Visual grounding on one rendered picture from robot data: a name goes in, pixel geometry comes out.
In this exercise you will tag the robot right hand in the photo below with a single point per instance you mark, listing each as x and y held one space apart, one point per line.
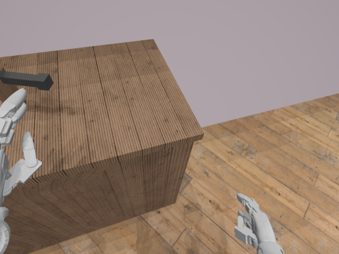
258 228

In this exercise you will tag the robot left forearm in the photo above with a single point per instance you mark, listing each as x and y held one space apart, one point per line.
5 232

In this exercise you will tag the robot left hand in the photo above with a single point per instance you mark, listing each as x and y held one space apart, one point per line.
11 112

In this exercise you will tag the tap lever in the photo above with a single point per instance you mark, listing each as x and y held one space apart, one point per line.
41 81

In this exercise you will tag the counter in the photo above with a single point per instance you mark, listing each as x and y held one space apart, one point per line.
114 134

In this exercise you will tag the robot right forearm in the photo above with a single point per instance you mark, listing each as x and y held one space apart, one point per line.
269 247

